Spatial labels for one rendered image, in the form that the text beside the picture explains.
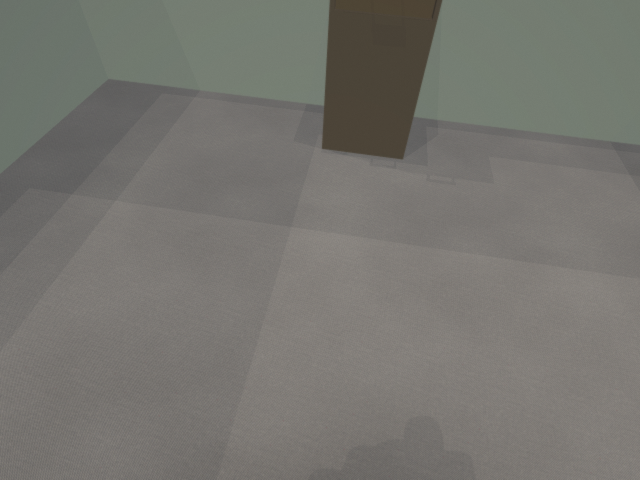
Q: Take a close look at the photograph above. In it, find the cabinet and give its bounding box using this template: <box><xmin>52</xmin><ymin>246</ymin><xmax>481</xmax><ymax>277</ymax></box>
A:
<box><xmin>322</xmin><ymin>0</ymin><xmax>442</xmax><ymax>159</ymax></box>

